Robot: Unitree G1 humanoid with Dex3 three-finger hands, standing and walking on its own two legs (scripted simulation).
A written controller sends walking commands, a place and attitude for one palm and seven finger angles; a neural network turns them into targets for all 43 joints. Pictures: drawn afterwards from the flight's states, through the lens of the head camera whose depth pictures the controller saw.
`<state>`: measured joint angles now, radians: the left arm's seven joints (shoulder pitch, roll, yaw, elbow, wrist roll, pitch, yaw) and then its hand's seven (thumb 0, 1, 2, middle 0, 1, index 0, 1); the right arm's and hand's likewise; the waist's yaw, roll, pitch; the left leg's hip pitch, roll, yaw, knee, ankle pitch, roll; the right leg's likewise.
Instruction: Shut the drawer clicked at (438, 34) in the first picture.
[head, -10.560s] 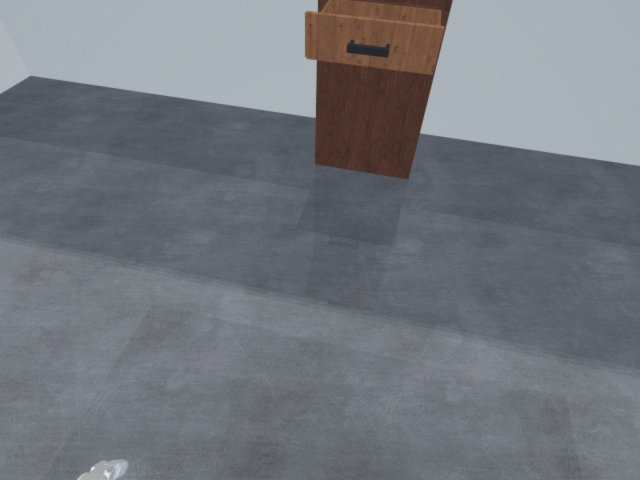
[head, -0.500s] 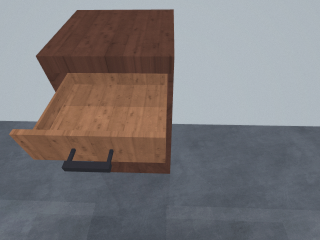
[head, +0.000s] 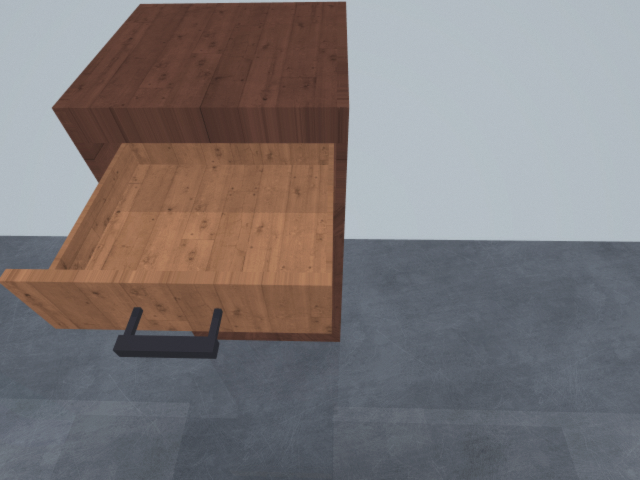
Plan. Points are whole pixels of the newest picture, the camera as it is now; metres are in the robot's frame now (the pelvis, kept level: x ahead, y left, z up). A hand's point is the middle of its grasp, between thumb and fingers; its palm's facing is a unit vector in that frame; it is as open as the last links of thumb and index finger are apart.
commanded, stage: come to a stop and stand still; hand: left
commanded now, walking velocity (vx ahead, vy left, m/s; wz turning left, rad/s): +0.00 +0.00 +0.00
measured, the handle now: (172, 331) +0.30 +0.23 -0.02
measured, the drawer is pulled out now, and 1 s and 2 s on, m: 0.29 0.29 0.29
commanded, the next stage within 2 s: look again from close up in 0.92 s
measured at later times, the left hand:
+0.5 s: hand out of the picture +0.02 +0.18 -0.17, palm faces +0.00 -0.98 -0.21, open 7.3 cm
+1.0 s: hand out of the picture -0.02 +0.19 -0.18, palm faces +0.02 -0.98 -0.19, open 7.3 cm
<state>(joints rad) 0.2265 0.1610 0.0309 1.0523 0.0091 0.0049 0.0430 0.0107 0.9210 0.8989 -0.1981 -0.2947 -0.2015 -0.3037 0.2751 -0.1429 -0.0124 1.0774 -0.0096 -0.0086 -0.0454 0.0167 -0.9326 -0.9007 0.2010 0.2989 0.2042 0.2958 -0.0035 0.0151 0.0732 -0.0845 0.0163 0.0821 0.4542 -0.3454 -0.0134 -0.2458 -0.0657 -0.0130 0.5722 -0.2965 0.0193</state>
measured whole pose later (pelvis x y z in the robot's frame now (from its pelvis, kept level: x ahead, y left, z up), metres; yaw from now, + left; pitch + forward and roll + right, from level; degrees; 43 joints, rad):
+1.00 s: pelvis -0.02 +0.02 +0.00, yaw +0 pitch -2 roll +0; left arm 0.28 0.16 -0.01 1.09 0.01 0.00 0.04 0.01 0.91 0.90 -0.20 -0.29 -0.20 -0.30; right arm 0.25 -0.15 0.00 1.13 -0.01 -0.01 -0.02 0.00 -0.91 -0.90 0.20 0.30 0.20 0.30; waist 0.00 -0.01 0.06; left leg -0.11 0.01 0.08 0.48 -0.33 0.01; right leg -0.23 -0.07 -0.02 0.49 -0.23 0.05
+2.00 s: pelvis -0.06 -0.02 -0.06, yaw +3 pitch +9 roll +1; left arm 0.53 0.16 0.11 0.05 -0.22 -0.48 -0.30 0.01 0.91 0.90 -0.45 -0.57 -0.46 -0.58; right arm 0.14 -0.28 -0.09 0.46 0.04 -0.28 0.00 0.01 -0.91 -0.90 0.20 0.30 0.20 0.30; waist 0.01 -0.05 -0.13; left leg -0.67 0.04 0.01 1.03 -0.52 -0.04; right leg -0.76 -0.07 -0.05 1.03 -0.43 0.00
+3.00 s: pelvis -0.03 +0.01 -0.04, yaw +4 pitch +5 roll -2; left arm 0.65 0.22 0.10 -0.40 -0.21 -0.19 -0.20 0.02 0.90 0.90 -1.37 -1.57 -1.38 -1.58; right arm 0.23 -0.19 0.06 0.49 0.04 -0.29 -0.03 0.01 -0.91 -0.90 0.20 0.30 0.21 0.30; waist 0.04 0.04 -0.12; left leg -0.49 0.04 -0.02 0.92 -0.52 0.00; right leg -0.54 -0.07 -0.09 0.85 -0.40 0.03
